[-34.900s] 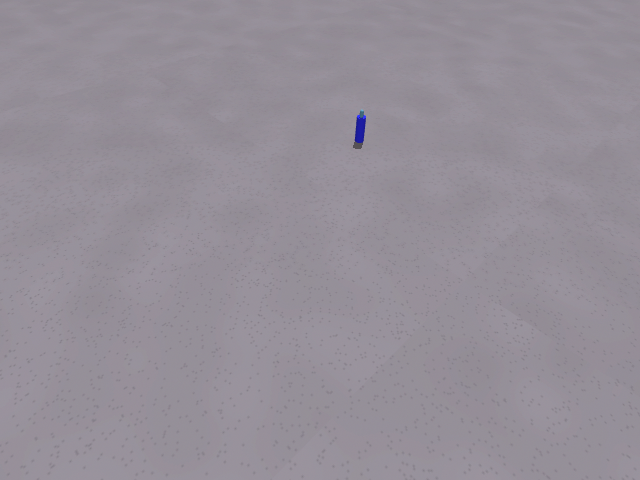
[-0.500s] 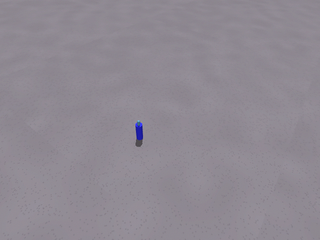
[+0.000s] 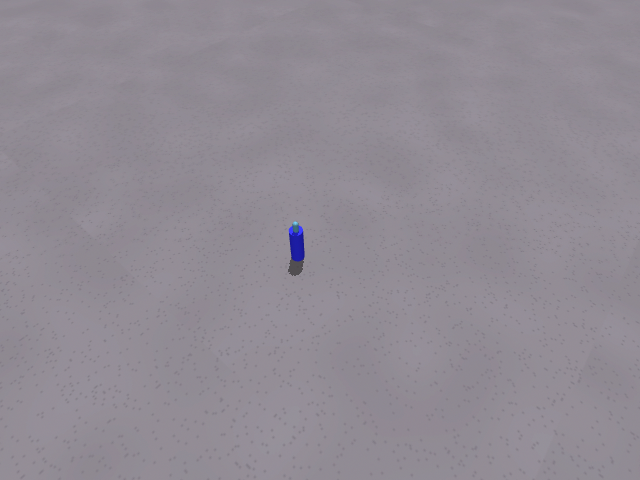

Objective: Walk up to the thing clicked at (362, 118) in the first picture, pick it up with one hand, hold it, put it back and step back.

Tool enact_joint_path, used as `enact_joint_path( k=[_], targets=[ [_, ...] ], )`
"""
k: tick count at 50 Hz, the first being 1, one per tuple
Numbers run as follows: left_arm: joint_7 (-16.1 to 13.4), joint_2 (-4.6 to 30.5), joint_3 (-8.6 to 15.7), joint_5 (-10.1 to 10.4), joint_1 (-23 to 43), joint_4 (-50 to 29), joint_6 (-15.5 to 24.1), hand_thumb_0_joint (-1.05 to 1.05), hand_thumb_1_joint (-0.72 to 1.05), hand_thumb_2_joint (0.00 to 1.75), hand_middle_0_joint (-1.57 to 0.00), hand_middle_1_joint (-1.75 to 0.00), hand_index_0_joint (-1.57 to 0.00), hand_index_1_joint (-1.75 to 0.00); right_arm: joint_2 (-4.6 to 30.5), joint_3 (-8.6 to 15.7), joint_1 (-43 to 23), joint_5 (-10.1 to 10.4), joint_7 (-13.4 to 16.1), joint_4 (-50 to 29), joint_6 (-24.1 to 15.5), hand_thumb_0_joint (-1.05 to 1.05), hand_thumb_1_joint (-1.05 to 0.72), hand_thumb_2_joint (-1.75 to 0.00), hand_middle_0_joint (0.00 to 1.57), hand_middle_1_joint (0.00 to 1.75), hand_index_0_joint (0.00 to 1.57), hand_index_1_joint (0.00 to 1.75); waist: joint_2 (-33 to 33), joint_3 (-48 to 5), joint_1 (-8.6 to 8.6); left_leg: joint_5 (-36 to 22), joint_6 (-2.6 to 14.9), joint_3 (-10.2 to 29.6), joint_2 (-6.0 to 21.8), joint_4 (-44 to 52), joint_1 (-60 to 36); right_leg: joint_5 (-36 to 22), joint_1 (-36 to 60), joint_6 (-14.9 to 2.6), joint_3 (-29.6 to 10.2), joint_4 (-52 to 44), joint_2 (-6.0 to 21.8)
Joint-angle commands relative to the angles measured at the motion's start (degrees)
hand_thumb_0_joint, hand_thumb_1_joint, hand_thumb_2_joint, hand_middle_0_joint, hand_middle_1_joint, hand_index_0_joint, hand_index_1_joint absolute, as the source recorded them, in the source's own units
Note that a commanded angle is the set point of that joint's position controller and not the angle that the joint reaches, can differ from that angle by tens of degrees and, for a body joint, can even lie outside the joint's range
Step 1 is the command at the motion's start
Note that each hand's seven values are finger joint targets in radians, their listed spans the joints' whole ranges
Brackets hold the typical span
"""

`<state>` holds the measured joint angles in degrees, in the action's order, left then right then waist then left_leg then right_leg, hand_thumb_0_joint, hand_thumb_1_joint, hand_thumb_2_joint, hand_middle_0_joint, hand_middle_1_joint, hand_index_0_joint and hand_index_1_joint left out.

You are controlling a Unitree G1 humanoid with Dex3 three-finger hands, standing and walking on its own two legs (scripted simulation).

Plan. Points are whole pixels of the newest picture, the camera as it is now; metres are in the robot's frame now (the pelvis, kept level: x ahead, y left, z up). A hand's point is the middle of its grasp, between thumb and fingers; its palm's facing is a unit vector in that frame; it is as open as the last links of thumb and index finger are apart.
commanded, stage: step back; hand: left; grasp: from the side
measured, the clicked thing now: (296, 240) +1.03 +0.14 -0.66
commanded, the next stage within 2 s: stand in 0.20 s
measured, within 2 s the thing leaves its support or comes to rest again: neither
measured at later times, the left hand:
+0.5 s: hand out of the picture +0.11 +0.26 -0.13, palm faces -0.04 -0.94 -0.34, open 7.4 cm
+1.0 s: hand out of the picture +0.09 +0.26 -0.13, palm faces -0.06 -0.94 -0.34, open 7.4 cm
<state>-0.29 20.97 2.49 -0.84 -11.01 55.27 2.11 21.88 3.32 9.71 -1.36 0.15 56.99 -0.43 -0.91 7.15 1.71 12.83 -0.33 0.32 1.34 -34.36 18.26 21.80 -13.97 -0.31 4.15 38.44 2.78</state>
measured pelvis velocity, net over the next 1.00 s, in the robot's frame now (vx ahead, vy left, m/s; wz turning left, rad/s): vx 0.01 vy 0.01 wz -0.03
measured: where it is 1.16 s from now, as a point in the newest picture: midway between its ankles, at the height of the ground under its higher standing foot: outside the picture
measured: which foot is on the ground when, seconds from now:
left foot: down 0.00-1.00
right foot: down 0.00-1.00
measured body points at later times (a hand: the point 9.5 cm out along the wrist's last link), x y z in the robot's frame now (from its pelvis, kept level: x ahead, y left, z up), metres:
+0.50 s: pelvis +0.02 +0.01 +0.02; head +0.02 +0.01 +0.47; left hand +0.11 +0.31 -0.11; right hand +0.12 -0.29 -0.11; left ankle +0.05 +0.14 -0.72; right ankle -0.01 -0.12 -0.72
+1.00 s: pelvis +0.01 +0.01 +0.02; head +0.02 +0.01 +0.47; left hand +0.09 +0.31 -0.11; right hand +0.06 -0.29 -0.11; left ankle +0.05 +0.14 -0.72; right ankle -0.01 -0.12 -0.72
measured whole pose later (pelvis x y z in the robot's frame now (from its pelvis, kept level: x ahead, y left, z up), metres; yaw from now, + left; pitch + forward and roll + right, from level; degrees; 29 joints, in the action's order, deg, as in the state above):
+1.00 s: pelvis +0.01 +0.01 +0.02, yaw -2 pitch -3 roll +0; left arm 0.8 20.2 0.3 -0.5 -6.5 65.6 1.1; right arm 19.8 0.4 6.5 -0.6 -0.7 66.0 -0.8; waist -0.2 3.6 -0.2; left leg 7.0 -1.2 -1.6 2.3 -19.2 9.5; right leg 12.0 -4.3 0.9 1.2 19.0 1.1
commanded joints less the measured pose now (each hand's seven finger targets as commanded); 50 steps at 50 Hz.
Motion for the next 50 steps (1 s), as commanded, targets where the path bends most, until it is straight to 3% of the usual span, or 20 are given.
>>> enact_joint_path(
  k=[1,2,3,5,7,9,10,11,13,16,18,25,35,39,50],
  targets=[
    [-1.24,10.70,1.77,1.32,0.86,-4.70,-0.11,0.00,0.90,0.90,-0.20,-0.30,-0.20,-0.30,13.50,2.75,-1.10,-0.32,1.10,-3.20,-1.15,0.00,-0.90,-0.90,0.20,0.30,0.20,0.30,-3.08,-13.78,-0.53,-20.67,8.58,13.18,12.22,8.36,-10.90,-16.16,-3.42,-0.45,-4.61,3.89,-0.28],
    [-1.46,11.40,2.01,1.68,0.66,-3.45,-0.79,0.00,0.90,0.90,-0.20,-0.30,-0.20,-0.30,15.00,2.59,-3.27,0.43,0.94,-3.61,-0.94,0.00,-0.90,-0.90,0.20,0.30,0.20,0.30,-5.61,-13.73,-0.36,-16.35,12.76,14.64,15.75,9.04,-4.51,-2.40,1.77,-0.64,-3.11,3.67,-1.66],
    [-1.50,11.39,1.80,1.20,0.75,-2.22,-0.84,0.00,0.90,0.90,-0.20,-0.30,-0.20,-0.30,14.35,2.49,-5.82,0.26,0.82,-3.11,-0.63,0.00,-0.90,-0.90,0.20,0.30,0.20,0.30,-6.50,-12.20,0.30,-13.72,12.24,14.32,15.51,9.55,-1.66,1.87,3.75,-1.13,-3.79,1.34,-1.41],
    [-1.22,11.65,1.71,0.55,-0.06,-0.69,-0.47,0.00,0.90,0.90,-0.20,-0.30,-0.20,-0.30,12.75,1.70,-8.25,-0.06,0.75,-2.91,-0.14,0.00,-0.90,-0.90,0.20,0.30,0.20,0.30,-6.67,-10.66,0.87,-7.05,8.05,8.86,11.17,8.77,-0.44,-4.03,4.69,-1.58,-5.05,-5.06,-0.16],
    [-1.19,13.30,2.15,0.38,-0.77,0.41,0.05,0.00,0.90,0.90,-0.20,-0.30,-0.20,-0.30,11.05,1.04,-8.87,0.40,0.72,-2.61,-0.24,0.00,-0.90,-0.90,0.20,0.30,0.20,0.30,-4.82,-10.11,0.61,-6.76,4.32,6.18,7.55,5.13,0.20,-14.03,5.75,-2.37,-9.18,-9.06,2.53],
    [-1.20,15.14,2.40,0.29,2.85,0.54,0.39,0.00,0.90,0.90,-0.20,-0.30,-0.20,-0.30,9.69,0.78,-8.50,0.49,0.53,-1.05,-0.09,0.00,-0.90,-0.90,0.20,0.30,0.20,0.30,-0.88,-9.38,-1.17,-6.30,2.55,3.91,5.14,3.94,-4.79,-15.42,0.19,-3.53,-13.61,-12.30,5.49],
    [-0.52,12.11,0.56,0.52,4.13,1.65,0.27,0.00,0.90,0.90,-0.20,-0.30,-0.20,-0.30,10.11,0.14,-5.23,1.04,0.02,-0.28,-0.57,0.00,-0.90,-0.90,0.20,0.30,0.20,0.30,-1.40,-10.40,-2.79,-5.66,2.82,5.06,5.16,8.05,-8.56,-11.53,-0.12,-2.50,-11.68,-13.69,4.98],
    [-0.30,11.18,0.26,0.59,5.18,1.64,0.20,0.00,0.90,0.90,-0.20,-0.30,-0.20,-0.30,10.70,0.15,-6.22,0.95,-0.13,0.38,-1.11,0.00,-0.90,-0.90,0.20,0.30,0.20,0.30,-1.98,-9.87,-2.28,-8.13,3.11,6.45,6.76,9.86,-8.73,-12.85,1.54,-1.62,-9.35,-13.14,3.09],
    [-0.22,10.61,-0.24,0.85,4.64,2.52,0.39,0.00,0.90,0.90,-0.20,-0.30,-0.20,-0.30,10.83,0.17,-9.00,0.82,-0.30,0.60,-1.48,0.00,-0.90,-0.90,0.20,0.30,0.20,0.30,-1.58,-10.64,-1.27,-11.20,3.15,6.31,7.24,9.47,-9.78,-15.57,3.37,-1.04,-8.75,-15.30,3.27],
    [-0.22,11.97,-0.09,0.58,6.61,3.78,0.46,0.00,0.90,0.90,-0.20,-0.30,-0.20,-0.30,9.71,-0.45,-7.90,0.98,-0.25,1.45,-1.66,0.00,-0.90,-0.90,0.20,0.30,0.20,0.30,1.06,-9.77,-2.25,-15.29,2.48,5.15,6.89,11.12,-11.27,-19.71,5.31,-0.78,-8.75,-16.80,3.93],
    [-0.17,11.59,-0.21,0.71,6.70,4.29,0.56,0.00,0.90,0.90,-0.20,-0.30,-0.20,-0.30,10.12,-0.55,-8.20,0.99,-0.28,2.16,-1.91,0.00,-0.90,-0.90,0.20,0.30,0.20,0.30,0.95,-9.58,-1.81,-17.53,2.27,5.21,7.09,12.41,-11.83,-21.09,6.45,-0.48,-8.30,-17.25,4.03],
    [-0.07,11.30,-0.18,0.65,7.47,5.70,0.48,0.00,0.90,0.90,-0.20,-0.30,-0.20,-0.30,9.84,-0.59,-10.07,1.01,-0.21,3.11,-1.86,0.00,-0.90,-0.90,0.20,0.30,0.20,0.30,0.33,-9.66,-1.22,-14.75,1.34,4.03,6.63,14.94,-12.98,-19.57,7.94,-0.25,-8.36,-20.97,4.69],
    [0.09,11.64,-0.06,0.37,8.64,6.44,0.28,0.00,0.90,0.90,-0.20,-0.30,-0.20,-0.30,9.81,-0.83,-8.72,0.79,-0.28,4.54,-1.67,0.00,-0.90,-0.90,0.20,0.30,0.20,0.30,0.30,-7.80,-1.71,-8.38,0.71,3.87,6.47,17.80,-11.46,-14.17,7.73,-0.43,-8.68,-23.77,4.85],
    [0.21,11.61,-0.02,0.30,7.80,7.04,0.11,0.00,0.90,0.90,-0.20,-0.30,-0.20,-0.30,10.37,-0.65,-8.27,0.88,-0.35,4.91,-1.45,0.00,-0.90,-0.90,0.20,0.30,0.20,0.30,0.39,-5.97,-1.74,-1.99,0.60,4.32,6.28,18.69,-10.89,-8.51,5.10,-0.29,-8.84,-25.16,4.43],
    [0.31,11.63,0.02,0.55,7.57,6.86,0.03,0.00,0.90,0.90,-0.20,-0.30,-0.20,-0.30,10.06,-1.03,-6.58,0.73,-0.19,5.35,-1.71,0.00,-0.90,-0.90,0.20,0.30,0.20,0.30,0.51,-7.51,-1.99,-7.10,0.75,4.37,6.59,18.62,-11.39,-12.28,6.40,-0.56,-9.00,-24.04,4.72]
  ],
)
